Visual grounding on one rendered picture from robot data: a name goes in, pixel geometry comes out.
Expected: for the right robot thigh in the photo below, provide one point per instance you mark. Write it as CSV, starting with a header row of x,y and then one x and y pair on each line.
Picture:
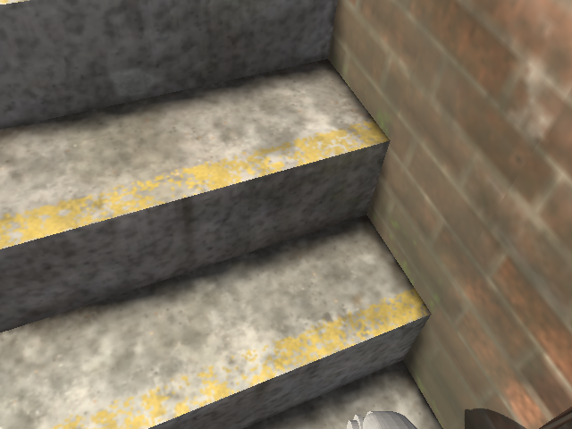
x,y
380,420

